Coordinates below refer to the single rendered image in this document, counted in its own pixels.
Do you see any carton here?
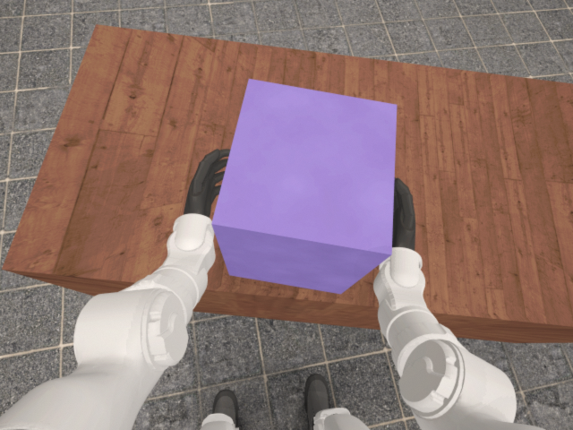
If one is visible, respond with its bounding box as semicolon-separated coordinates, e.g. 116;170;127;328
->
211;79;397;294

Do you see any pedestal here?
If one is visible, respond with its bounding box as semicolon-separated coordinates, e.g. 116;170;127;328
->
2;24;573;343

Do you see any right robot foot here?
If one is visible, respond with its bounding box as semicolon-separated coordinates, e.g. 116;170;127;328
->
304;374;329;430

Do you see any robot left forearm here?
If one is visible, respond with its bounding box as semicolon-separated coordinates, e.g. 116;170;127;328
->
73;213;216;363

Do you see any left robot foot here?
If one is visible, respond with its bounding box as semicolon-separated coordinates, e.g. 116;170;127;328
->
212;390;238;428

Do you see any robot right forearm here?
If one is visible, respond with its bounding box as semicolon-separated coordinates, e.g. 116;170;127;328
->
373;247;467;378

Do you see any right robot hand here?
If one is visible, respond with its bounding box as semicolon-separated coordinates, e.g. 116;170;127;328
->
392;178;415;250

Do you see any right robot upper arm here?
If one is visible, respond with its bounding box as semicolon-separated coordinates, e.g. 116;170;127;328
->
398;340;545;430

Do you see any robot foot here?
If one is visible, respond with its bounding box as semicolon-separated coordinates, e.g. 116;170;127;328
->
304;374;329;430
212;390;238;428

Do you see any left robot hand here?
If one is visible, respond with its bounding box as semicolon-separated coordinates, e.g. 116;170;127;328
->
184;149;230;217

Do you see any left robot upper arm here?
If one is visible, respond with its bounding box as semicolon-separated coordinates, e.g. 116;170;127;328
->
0;288;188;430

